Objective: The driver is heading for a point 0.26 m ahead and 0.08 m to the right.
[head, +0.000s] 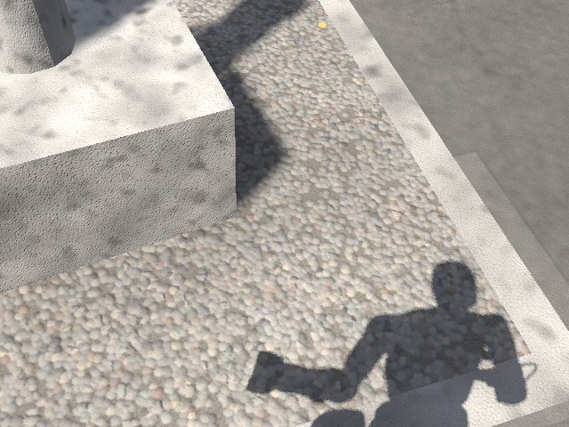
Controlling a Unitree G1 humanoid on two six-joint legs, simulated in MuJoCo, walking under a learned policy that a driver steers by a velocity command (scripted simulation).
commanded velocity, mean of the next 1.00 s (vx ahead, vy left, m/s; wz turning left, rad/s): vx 0.00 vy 0.00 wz -0.26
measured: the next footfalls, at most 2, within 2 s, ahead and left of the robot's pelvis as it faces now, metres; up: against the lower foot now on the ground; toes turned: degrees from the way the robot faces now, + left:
right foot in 0.18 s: +0.06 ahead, -0.15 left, +0.00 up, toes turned +0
right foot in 0.70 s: +0.01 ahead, -0.17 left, +0.00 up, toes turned -19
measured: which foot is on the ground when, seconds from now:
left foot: down 0.00-0.70, up 0.72-1.00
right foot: up 0.00-0.16, down 0.18-0.42, up 0.44-0.68, down 0.70-1.00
